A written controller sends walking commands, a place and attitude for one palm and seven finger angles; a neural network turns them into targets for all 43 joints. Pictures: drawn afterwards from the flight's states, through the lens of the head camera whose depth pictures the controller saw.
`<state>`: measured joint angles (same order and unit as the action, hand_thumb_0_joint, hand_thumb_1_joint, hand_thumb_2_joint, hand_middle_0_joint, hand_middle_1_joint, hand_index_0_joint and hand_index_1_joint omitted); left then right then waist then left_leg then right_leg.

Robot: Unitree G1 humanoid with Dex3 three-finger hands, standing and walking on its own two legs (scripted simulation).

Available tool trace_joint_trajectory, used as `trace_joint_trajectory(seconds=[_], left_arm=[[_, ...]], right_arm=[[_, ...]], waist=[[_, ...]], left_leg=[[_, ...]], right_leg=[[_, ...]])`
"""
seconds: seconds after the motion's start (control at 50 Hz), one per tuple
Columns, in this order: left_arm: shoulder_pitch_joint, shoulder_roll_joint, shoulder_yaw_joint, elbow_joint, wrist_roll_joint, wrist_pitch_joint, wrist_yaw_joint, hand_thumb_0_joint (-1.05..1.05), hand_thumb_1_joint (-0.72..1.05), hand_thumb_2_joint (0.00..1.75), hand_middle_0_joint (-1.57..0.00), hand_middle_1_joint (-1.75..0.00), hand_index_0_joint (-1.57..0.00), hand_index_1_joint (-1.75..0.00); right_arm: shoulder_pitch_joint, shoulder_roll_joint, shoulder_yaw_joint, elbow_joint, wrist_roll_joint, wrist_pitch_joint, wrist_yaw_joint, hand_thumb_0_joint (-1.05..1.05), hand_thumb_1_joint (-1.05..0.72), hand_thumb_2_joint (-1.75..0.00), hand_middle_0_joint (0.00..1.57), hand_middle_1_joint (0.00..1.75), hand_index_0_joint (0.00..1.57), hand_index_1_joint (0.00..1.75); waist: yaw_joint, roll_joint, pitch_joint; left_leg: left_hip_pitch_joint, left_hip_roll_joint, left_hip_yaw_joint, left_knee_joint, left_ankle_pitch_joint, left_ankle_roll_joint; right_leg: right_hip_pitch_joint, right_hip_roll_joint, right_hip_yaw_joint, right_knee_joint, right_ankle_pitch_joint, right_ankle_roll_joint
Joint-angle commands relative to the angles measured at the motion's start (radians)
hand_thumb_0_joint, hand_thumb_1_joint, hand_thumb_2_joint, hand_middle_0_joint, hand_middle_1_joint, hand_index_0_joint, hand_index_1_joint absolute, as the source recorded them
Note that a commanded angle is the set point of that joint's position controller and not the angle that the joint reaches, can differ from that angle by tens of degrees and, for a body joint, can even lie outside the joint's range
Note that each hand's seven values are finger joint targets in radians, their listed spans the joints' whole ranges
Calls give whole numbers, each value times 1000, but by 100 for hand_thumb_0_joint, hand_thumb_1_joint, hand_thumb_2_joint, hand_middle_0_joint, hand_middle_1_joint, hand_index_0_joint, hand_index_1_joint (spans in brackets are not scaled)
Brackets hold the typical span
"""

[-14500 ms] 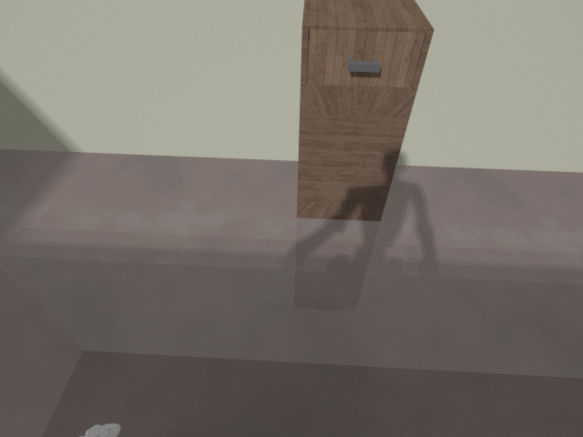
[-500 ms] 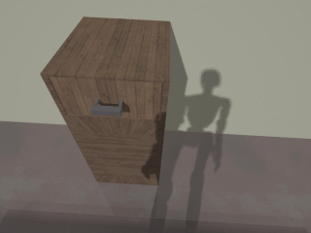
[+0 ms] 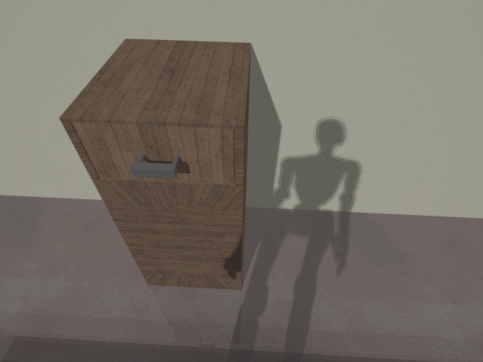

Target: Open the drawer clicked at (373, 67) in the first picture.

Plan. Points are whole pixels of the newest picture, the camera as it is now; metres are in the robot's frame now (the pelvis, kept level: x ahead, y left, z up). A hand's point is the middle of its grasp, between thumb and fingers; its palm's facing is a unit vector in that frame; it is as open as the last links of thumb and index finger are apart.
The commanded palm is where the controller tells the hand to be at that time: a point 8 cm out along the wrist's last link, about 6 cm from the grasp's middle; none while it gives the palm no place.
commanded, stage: come to a stop and stand still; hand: left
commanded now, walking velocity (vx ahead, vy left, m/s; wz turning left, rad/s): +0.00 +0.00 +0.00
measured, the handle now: (156, 164) +0.53 +0.24 +0.00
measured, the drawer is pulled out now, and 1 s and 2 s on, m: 0.00 0.00 0.00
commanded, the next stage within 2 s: look again from close up in 0.18 s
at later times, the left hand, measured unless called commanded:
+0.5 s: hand out of the picture -0.04 +0.15 -0.18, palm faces +0.05 -0.98 -0.17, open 7.3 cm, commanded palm none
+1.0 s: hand out of the picture -0.04 +0.16 -0.18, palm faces +0.02 -0.99 -0.16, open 7.3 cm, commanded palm none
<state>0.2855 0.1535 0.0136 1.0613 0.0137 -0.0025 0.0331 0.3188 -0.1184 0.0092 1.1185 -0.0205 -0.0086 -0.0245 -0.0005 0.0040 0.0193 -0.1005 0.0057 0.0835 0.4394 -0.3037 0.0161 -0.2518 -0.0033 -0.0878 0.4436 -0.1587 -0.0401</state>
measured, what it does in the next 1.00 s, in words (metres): stands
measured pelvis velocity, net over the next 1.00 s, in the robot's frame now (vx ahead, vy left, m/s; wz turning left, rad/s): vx -0.02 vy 0.00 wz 0.01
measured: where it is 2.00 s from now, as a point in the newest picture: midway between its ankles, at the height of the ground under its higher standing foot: outside the picture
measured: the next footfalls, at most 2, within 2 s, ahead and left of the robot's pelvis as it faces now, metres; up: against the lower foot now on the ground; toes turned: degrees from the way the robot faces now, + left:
none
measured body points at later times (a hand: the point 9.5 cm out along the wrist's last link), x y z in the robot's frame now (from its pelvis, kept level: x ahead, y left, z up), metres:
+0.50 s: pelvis -0.01 +0.00 -0.01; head -0.03 -0.01 +0.44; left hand -0.04 +0.21 -0.17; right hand -0.04 -0.20 -0.17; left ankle -0.04 +0.10 -0.74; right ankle +0.05 -0.09 -0.74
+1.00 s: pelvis -0.02 +0.00 -0.01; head -0.02 +0.00 +0.44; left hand -0.04 +0.21 -0.17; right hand -0.05 -0.21 -0.17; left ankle -0.04 +0.10 -0.74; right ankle +0.05 -0.09 -0.74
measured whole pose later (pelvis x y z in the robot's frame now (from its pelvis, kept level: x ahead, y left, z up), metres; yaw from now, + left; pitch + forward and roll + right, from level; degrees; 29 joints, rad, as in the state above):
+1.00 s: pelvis -0.02 +0.00 -0.01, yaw +0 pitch -2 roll +1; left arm 0.35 0.12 -0.02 1.11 0.02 -0.01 0.03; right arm 0.38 -0.14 0.01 1.06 -0.02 -0.01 -0.01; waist -0.01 0.00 0.02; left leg -0.19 0.00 0.08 0.55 -0.33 0.03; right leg -0.33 -0.02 -0.09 0.53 -0.17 -0.04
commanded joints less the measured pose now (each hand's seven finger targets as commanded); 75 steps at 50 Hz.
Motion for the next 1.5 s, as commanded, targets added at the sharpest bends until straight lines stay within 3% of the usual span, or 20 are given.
trace_joint_trajectory(seconds=[0.0, 0.24, 0.26, 0.28, 0.3, 0.32, 0.38, 0.46, 0.5, 0.84, 0.86, 0.88, 0.9, 0.92, 0.94, 0.98, 1.02, 1.06, 1.26, 1.48], left_arm=[[78, 52, 4, -19, -3, -13, 2, 0, 90, 90, -20, -30, -20, -30], [152, 14, -3, 27, -6, -24, 3, 0, 90, 90, -20, -30, -20, -30], [189, 78, -7, 59, 8, -44, 43, 0, 90, 90, -20, -30, -20, -30], [187, 107, -16, 73, -2, -50, 31, 0, 90, 90, -20, -30, -20, -30], [169, 83, -6, 44, -3, -44, 27, 0, 90, 90, -20, -30, -20, -30], [144, 81, -3, 33, 1, -39, 22, 0, 90, 90, -20, -30, -20, -30], [103, 51, -4, 24, 1, -21, 13, 0, 90, 90, -20, -30, -20, -30], [119, 26, -6, 24, 1, -21, 9, 0, 90, 90, -20, -30, -20, -30], [123, 28, -6, 18, 0, -19, 9, 0, 90, 90, -20, -30, -20, -30], [108, 39, 0, 5, -5, -27, 4, 0, 90, 90, -20, -30, -20, -30], [185, 94, -3, 39, 2, -27, 43, 0, 90, 90, -20, -30, -20, -30], [152, 107, -20, 50, 0, -36, 25, 0, 90, 90, -20, -30, -20, -30], [123, 99, -9, 16, -2, -34, 20, 0, 90, 90, -20, -30, -20, -30], [102, 112, -1, -7, 1, -29, 17, 0, 90, 90, -20, -30, -20, -30], [78, 114, 1, -14, -1, -26, 16, 0, 90, 90, -20, -30, -20, -30], [62, 98, 1, -21, 0, -15, 12, 0, 90, 90, -20, -30, -20, -30], [87, 67, -4, -13, 2, -14, 8, 0, 90, 90, -20, -30, -20, -30], [118, 48, -8, 0, 3, -20, 5, 0, 90, 90, -20, -30, -20, -30], [119, 34, -17, 15, -7, -33, 6, 0, 90, 90, -20, -30, -20, -30], [109, 30, -14, 26, -7, -31, 9, 0, 90, 90, -20, -30, -20, -30]], right_arm=[[106, -66, -4, -3, 2, -2, -3, 0, -90, -90, 20, 30, 20, 30], [175, -33, 6, 20, 4, -7, -10, 0, -90, -90, 20, 30, 20, 30], [4, -109, -12, -51, 11, -25, -1, 0, -90, -90, 20, 30, 20, 30], [20, -82, -4, -84, 24, -22, 2, 0, -90, -90, 20, 30, 20, 30], [127, -46, -4, -81, 10, -20, -7, 0, -90, -90, 20, 30, 20, 30], [158, -44, -7, -68, 8, -20, -10, 0, -90, -90, 20, 30, 20, 30], [175, -60, -13, -70, 1, -12, -9, 0, -90, -90, 20, 30, 20, 30], [172, -68, -10, -81, 1, -11, -9, 0, -90, -90, 20, 30, 20, 30], [180, -70, -8, -81, -1, -13, -7, 0, -90, -90, 20, 30, 20, 30], [166, -77, 2, -48, 3, -22, -7, 0, -90, -90, 20, 30, 20, 30], [3, -130, -12, -113, 11, -25, 3, 0, -90, -90, 20, 30, 20, 30], [20, -119, -8, -128, 19, -15, 10, 0, -90, -90, 20, 30, 20, 30], [127, -75, -3, -110, 4, -12, 7, 0, -90, -90, 20, 30, 20, 30], [159, -74, -5, -96, -1, -11, 8, 0, -90, -90, 20, 30, 20, 30], [166, -78, -5, -86, -3, -10, 9, 0, -90, -90, 20, 30, 20, 30], [167, -81, -10, -90, -5, -5, 7, 0, -90, -90, 20, 30, 20, 30], [135, -95, -11, -99, -7, -7, 3, 0, -90, -90, 20, 30, 20, 30], [120, -101, -12, -104, -2, -12, 2, 0, -90, -90, 20, 30, 20, 30], [145, -98, 3, -66, 6, -29, -4, 0, -90, -90, 20, 30, 20, 30], [123, -90, 3, -26, 9, -29, -9, 0, -90, -90, 20, 30, 20, 30]], waist=[[1, -18, 115], [-1, -6, 96], [42, 68, 118], [2, 48, 64], [-24, 70, -52], [-33, 72, -87], [-30, 11, 24], [-14, -53, 141], [-8, -6, 155], [-4, -18, 84], [58, -81, 155], [6, -79, 103], [-19, -76, 5], [-30, -59, -47], [-36, -38, -59], [-38, 38, 26], [-15, 81, 89], [2, 31, 114], [-4, -22, 94], [-6, -17, 63]], left_leg=[[-180, 72, -103, -142, -62, 24], [-181, 69, -93, -124, -36, 18], [-208, 93, -25, 21, 33, -21], [-181, 81, -40, 41, 61, -24], [-137, 52, -62, 32, -26, -11], [-118, 54, -68, 15, 16, 0], [-187, 77, -104, -25, -39, 21], [-292, 77, -129, -84, -100, 34], [-308, 82, -142, -118, -115, 36], [-237, 75, -123, -130, -29, 28], [-263, 107, -48, 26, 1, -4], [-225, 82, -41, 34, -30, -16], [-175, 38, -73, 35, -84, 2], [-136, 28, -60, 41, -68, 11], [-121, 29, -63, 37, -56, 15], [-183, 56, -105, -21, -118, 27], [-300, 91, -158, -107, -191, 41], [-349, 90, -160, -126, -182, 44], [-239, 85, -132, -125, 37, 31], [-175, 91, -116, -131, 106, 25]], right_leg=[[44, -103, 170, -158, -163, -2], [48, -104, 167, -162, -153, -11], [39, -146, 159, -47, 226, 11], [57, -175, 156, -53, 302, -19], [89, -184, 198, -56, 103, -38], [67, -163, 188, -46, 3, -48], [-33, -115, 153, -57, -207, -26], [-41, -100, 157, -64, -218, -16], [-29, -89, 149, -47, -180, -13], [57, -109, 150, -78, -82, -7], [7, -138, 143, -11, 160, 8], [-6, -172, 151, -66, 44, -13], [-5, -181, 215, -88, -209, -34], [-29, -175, 217, -96, -307, -43], [-50, -166, 208, -96, -321, -41], [-99, -128, 168, -74, -338, -23], [-41, -90, 131, -27, -240, -8], [17, -86, 134, -24, -170, -6], [77, -107, 128, -43, 34, -5], [117, -113, 118, -42, 112, -1]])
